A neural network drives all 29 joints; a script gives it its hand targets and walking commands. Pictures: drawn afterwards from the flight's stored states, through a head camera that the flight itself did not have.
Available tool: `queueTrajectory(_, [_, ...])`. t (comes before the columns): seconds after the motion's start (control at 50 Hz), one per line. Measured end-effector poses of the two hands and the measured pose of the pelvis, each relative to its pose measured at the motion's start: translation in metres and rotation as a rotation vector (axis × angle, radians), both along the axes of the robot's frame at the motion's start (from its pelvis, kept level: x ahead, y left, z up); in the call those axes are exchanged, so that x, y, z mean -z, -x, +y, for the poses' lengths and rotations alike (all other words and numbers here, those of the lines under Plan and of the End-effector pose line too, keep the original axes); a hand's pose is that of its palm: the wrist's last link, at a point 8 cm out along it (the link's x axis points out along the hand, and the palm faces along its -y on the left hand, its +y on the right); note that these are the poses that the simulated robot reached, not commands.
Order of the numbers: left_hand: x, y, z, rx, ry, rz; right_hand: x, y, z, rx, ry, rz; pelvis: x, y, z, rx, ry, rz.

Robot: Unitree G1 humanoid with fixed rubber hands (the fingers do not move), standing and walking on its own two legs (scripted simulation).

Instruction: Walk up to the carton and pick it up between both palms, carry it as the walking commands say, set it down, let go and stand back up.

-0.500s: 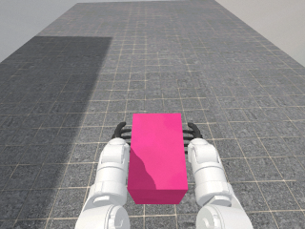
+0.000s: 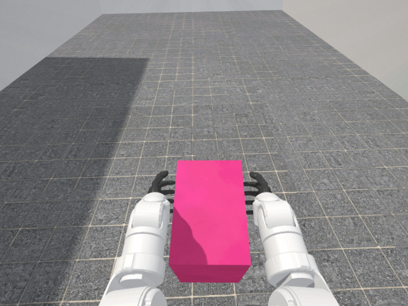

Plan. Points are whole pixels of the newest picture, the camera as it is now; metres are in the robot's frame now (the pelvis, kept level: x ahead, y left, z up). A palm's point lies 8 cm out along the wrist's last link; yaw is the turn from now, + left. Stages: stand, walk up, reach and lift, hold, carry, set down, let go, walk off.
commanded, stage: hold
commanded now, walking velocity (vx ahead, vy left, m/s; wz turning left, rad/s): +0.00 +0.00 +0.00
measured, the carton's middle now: (209, 224) +0.31 +0.00 -0.03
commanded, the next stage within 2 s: carry in 1.10 s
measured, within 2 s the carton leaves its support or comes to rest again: neither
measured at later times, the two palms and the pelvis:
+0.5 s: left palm (156, 206) +0.30 +0.11 +0.06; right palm (266, 207) +0.29 -0.12 +0.06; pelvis -0.01 +0.00 +0.00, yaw +0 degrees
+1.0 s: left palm (156, 206) +0.30 +0.11 +0.06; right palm (266, 206) +0.30 -0.12 +0.06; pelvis -0.01 +0.00 +0.00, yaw +0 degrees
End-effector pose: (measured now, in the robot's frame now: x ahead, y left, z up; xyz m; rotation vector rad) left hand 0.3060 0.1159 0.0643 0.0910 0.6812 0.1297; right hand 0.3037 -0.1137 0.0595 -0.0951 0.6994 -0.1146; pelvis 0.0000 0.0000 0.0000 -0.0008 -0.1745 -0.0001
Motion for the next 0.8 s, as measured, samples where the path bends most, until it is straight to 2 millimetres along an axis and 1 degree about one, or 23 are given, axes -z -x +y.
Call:
queueTrajectory(0.4, [0.0, 0.009, -0.001, 0.003, 0.006, 0.004, 0.001, 0.009, -0.002, 0.002, 0.0, 0.005, 0.002, 0.007, -0.001, 0.004, -0.002, -0.004])
queueTrajectory(0.8, [0.002, 0.009, -0.003, -0.003, 0.008, 0.001, 0.003, 0.008, -0.003, 0.006, 0.002, 0.005, 0.003, 0.01, -0.004, 0.003, -0.003, 0.005])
